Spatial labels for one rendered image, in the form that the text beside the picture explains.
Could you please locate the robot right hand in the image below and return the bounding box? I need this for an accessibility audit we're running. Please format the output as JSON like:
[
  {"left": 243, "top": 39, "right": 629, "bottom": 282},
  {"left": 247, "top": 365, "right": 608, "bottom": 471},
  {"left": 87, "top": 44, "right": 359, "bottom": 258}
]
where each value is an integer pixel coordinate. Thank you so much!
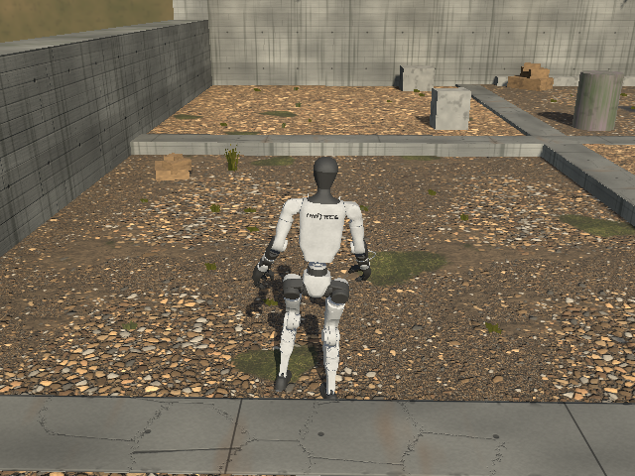
[{"left": 348, "top": 265, "right": 371, "bottom": 282}]

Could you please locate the right robot upper arm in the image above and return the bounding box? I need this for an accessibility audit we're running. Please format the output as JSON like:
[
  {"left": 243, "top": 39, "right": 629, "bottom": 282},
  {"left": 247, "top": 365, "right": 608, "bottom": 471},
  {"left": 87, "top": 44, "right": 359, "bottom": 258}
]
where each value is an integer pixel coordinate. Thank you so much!
[{"left": 343, "top": 201, "right": 365, "bottom": 254}]

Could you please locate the left robot upper arm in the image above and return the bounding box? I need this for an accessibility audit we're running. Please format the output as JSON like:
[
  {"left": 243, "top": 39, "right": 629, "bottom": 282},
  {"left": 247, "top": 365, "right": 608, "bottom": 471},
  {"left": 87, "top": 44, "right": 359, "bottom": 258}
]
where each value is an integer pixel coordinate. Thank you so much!
[{"left": 271, "top": 198, "right": 303, "bottom": 252}]

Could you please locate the robot head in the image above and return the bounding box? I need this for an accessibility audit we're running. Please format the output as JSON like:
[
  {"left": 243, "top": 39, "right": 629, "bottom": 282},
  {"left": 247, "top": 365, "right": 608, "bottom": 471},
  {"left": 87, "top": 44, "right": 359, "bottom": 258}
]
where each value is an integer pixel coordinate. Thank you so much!
[{"left": 307, "top": 157, "right": 340, "bottom": 204}]

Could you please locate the robot left forearm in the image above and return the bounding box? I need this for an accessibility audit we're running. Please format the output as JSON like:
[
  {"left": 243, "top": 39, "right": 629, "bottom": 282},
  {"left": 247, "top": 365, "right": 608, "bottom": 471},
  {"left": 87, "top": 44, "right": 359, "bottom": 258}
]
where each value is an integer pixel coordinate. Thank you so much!
[{"left": 257, "top": 236, "right": 280, "bottom": 273}]

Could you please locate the robot right thigh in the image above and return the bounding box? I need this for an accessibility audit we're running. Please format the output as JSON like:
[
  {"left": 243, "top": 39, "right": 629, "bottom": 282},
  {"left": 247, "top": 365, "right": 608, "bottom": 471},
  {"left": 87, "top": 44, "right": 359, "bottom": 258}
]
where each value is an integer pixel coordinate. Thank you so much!
[{"left": 321, "top": 278, "right": 349, "bottom": 346}]

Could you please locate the robot left hand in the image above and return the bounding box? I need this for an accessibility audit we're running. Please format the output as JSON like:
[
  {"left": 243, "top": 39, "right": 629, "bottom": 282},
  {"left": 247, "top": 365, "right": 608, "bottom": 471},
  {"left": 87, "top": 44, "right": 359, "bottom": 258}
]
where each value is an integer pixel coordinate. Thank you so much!
[{"left": 252, "top": 264, "right": 274, "bottom": 290}]

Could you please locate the robot right forearm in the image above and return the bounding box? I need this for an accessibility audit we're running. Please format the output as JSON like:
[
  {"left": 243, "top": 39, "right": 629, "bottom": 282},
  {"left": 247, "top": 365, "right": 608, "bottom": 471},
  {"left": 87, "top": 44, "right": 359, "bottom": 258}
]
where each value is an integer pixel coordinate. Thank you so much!
[{"left": 354, "top": 240, "right": 370, "bottom": 270}]

